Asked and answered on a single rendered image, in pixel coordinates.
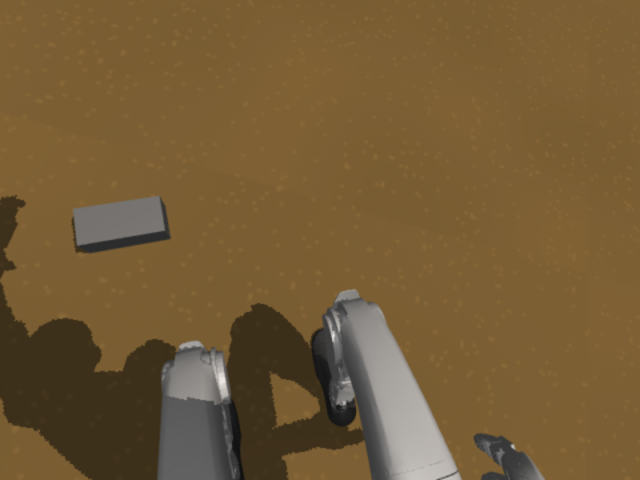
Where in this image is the right robot foot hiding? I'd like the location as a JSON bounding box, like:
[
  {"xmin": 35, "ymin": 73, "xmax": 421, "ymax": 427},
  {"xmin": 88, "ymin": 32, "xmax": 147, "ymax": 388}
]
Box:
[{"xmin": 312, "ymin": 328, "xmax": 356, "ymax": 426}]

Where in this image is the left robot foot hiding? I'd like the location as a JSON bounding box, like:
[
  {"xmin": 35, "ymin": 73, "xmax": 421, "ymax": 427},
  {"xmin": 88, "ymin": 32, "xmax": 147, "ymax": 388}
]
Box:
[{"xmin": 229, "ymin": 398, "xmax": 245, "ymax": 480}]

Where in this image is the carton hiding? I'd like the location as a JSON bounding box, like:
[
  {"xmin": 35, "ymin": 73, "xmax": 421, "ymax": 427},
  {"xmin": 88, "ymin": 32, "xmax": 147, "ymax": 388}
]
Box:
[{"xmin": 73, "ymin": 196, "xmax": 171, "ymax": 253}]

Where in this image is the right robot hand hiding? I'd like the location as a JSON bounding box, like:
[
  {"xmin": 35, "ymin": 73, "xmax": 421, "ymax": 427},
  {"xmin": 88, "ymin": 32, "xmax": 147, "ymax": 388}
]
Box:
[{"xmin": 474, "ymin": 433, "xmax": 545, "ymax": 480}]

